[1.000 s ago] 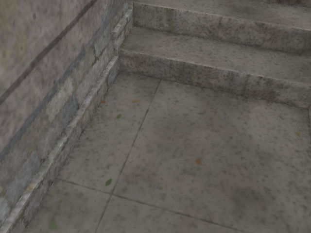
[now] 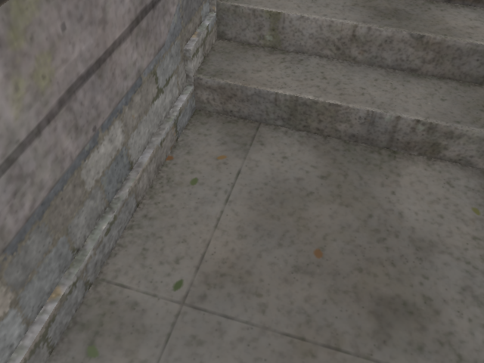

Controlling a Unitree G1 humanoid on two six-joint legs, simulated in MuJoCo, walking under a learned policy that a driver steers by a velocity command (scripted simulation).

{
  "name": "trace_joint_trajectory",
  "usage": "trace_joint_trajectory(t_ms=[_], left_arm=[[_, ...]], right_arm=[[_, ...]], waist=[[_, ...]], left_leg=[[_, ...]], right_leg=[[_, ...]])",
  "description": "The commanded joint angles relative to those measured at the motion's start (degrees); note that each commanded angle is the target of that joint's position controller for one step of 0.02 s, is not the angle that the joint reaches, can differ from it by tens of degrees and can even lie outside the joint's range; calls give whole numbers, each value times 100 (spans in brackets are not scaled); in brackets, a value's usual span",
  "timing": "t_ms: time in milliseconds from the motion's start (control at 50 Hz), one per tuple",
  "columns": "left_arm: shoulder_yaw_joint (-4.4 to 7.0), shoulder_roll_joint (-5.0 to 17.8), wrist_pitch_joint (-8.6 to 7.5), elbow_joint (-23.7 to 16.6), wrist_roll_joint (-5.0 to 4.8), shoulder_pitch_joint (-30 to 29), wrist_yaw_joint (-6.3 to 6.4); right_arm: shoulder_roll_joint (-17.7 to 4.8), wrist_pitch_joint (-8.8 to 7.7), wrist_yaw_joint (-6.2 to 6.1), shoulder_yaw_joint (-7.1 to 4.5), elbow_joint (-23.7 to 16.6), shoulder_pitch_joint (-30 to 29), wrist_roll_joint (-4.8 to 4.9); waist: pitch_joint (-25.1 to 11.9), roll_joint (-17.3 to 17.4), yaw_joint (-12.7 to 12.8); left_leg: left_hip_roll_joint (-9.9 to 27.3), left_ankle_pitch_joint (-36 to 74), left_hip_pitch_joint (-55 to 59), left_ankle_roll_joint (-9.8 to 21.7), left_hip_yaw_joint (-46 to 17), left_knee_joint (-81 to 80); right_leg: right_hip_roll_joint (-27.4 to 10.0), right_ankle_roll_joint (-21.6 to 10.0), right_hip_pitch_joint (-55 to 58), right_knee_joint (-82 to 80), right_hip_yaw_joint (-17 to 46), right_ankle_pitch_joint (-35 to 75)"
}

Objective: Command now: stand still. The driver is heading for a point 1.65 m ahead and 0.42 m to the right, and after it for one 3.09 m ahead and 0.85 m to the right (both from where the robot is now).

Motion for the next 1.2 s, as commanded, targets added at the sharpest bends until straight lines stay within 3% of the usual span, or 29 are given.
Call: trace_joint_trajectory(t_ms=[20,140,160,180,220,260,300,360,400,440,460,480,500,540,600,620,640,660,700,820,840,880,900,920,940,960,1000,1120,1200], left_arm=[[44,406,-30,-75,-25,311,21],[35,391,-16,-5,-40,409,34],[45,444,50,-329,58,193,-570],[177,714,102,-443,147,-24,-754],[304,724,60,-737,283,-165,-673],[260,387,-101,-1123,392,-663,-516],[260,275,-176,-1251,309,-546,-504],[154,-13,-207,-1330,285,-754,-591],[143,101,-278,-1159,126,-458,-689],[301,667,-448,-849,70,715,-647],[384,1124,-495,-539,232,2199,-602],[346,1313,-511,-249,437,3505,-593],[338,1286,-651,-414,544,2683,-629],[56,530,-635,-944,306,1065,-626],[-160,20,-594,-1181,272,321,-517],[113,693,-564,-821,-270,853,-389],[150,839,-529,-747,-316,907,-301],[165,799,-524,-670,-315,985,-237],[192,921,-527,-774,-156,755,-151],[334,1232,-518,-568,-118,1164,-179],[304,1078,-481,-542,-120,1318,-196],[390,1455,-305,-569,-18,1134,-184],[243,1049,-254,-747,79,919,-183],[-91,-166,-365,-741,-2,2018,-283],[-37,179,-559,-595,-240,2153,-297],[63,646,-622,-829,-380,1324,-287],[143,894,-611,-1006,-174,593,-169],[315,706,-86,-1122,-48,540,-264],[370,680,-161,-1473,-58,-211,-270]], right_arm=[[-474,4,-35,-90,-71,492,-19],[-457,39,-61,-88,31,667,-2],[-912,-15,451,-250,111,533,-98],[-1374,-50,623,-483,167,727,-177],[-1378,-254,517,-606,338,1158,-313],[-756,-536,212,-423,272,943,-411],[-687,-689,20,-373,-148,94,-361],[-1070,-526,33,-451,-222,-53,-252],[-1433,-349,202,-541,-99,116,-216],[-1238,-328,363,-449,95,273,-416],[-507,-470,468,-252,-90,378,-491],[-271,-684,563,-166,-359,-32,-588],[-537,-822,520,-284,-687,-1355,-354],[-792,-824,421,-396,-590,-1077,-404],[-479,-569,332,-348,-622,-1113,-462],[-664,-517,172,-365,-665,-770,510],[-585,-486,80,-293,-755,-1057,537],[-493,-479,45,-226,-920,-1467,377],[-437,-446,117,-132,-1210,-2081,222],[-862,-429,191,-177,-1563,-2486,213],[-992,-431,210,-232,-1500,-2310,202],[-1282,-351,222,-396,-1160,-863,78],[-1799,-281,222,-565,-788,275,115],[-2349,-330,342,-628,-714,703,-13],[-1817,-428,421,-491,-818,468,-107],[-1425,-497,403,-367,-854,-26,-28],[-1231,-610,351,-287,-880,-796,-13],[-1244,-717,84,-309,-378,-559,-123],[-1310,-573,-90,-272,-364,-460,-176]], waist=[[226,102,-3],[160,103,-27],[598,173,-117],[922,460,-330],[1202,912,-521],[998,812,-484],[526,629,-250],[566,651,-223],[577,454,-99],[183,155,379],[-1080,-1002,776],[-1166,-1616,1241],[453,-1083,1291],[338,-699,455],[437,-262,-134],[273,-427,-63],[532,-361,-54],[652,-241,10],[789,-500,75],[897,-333,-30],[685,-372,-111],[-265,-604,-819],[-1079,34,-1222],[-2007,2084,-535],[-2238,1900,-575],[-1357,1133,-507],[-732,-27,-198],[73,407,135],[434,473,52]], left_leg=[[431,1729,-848,15,-303,-531],[389,1025,-833,45,-291,-599],[550,-269,-878,100,-633,-1238],[869,-1433,-842,435,-1055,-1581],[1963,-1883,-83,1119,-2123,-1874],[2622,-1205,495,1488,-2675,-2093],[2134,-647,671,1269,-1898,-2063],[1420,418,-244,888,-725,-1930],[1446,1110,-280,989,-661,-1449],[1052,1513,-964,816,-472,-109],[141,334,-2358,431,166,2000],[-463,-1611,-3798,445,-448,3547],[-155,-1080,-4986,794,-1112,4838],[389,-336,-4239,1032,-572,5218],[948,257,-3636,655,-453,4295],[924,692,-3792,324,-160,3903],[920,872,-3965,49,-135,3444],[925,1121,-3842,-161,-125,2972],[837,1769,-3399,-371,-45,2035],[721,2017,-2765,123,-48,1017],[596,1779,-2459,217,7,929],[209,1244,-832,403,299,1239],[762,1345,965,633,-387,1224],[2149,-311,2595,1571,-3299,-5],[2487,-1180,2425,1665,-4784,-1206],[2430,-1450,1669,1266,-4082,-1311],[2187,-118,180,882,-2477,-1261],[1777,1396,-705,841,-326,-1770],[1652,987,-741,588,215,-1920]], right_leg=[[48,-403,572,-62,-53,1058],[154,-439,600,11,-169,518],[272,-175,122,-169,-312,-232],[461,-160,-386,215,-473,-903],[303,-329,-1855,1065,-271,-1342],[-113,-706,-2701,2158,325,-1386],[-35,-869,-2417,2346,157,-1443],[281,-773,-757,1298,-512,-1176],[464,-792,-36,11,-710,286],[394,-1023,1474,188,-354,902],[-750,-2146,3520,311,1278,432],[-1924,-2848,4151,-776,3772,-823],[-1697,-2348,2945,-1203,3330,-2233],[-1318,-2084,1569,-1446,1886,-1930],[-1097,-1906,519,-1796,1040,-514],[-830,-1706,1215,-1759,954,21],[-867,-1630,1051,-1725,726,233],[-869,-1611,798,-1729,619,441],[-760,-1593,367,-1852,282,626],[-1030,-1405,1160,-1688,-152,1591],[-1118,-1306,1499,-1348,-186,2239],[-854,-1110,1412,476,-480,3834],[-362,-795,175,2377,-558,2840],[854,-486,-1797,4724,-257,-1465],[853,-641,-2485,5787,692,-2469],[433,-764,-2876,6084,560,-2043],[-236,-836,-2464,5348,409,-974],[-487,-753,-2595,4560,592,-30],[-286,-571,-3151,3659,391,1015]])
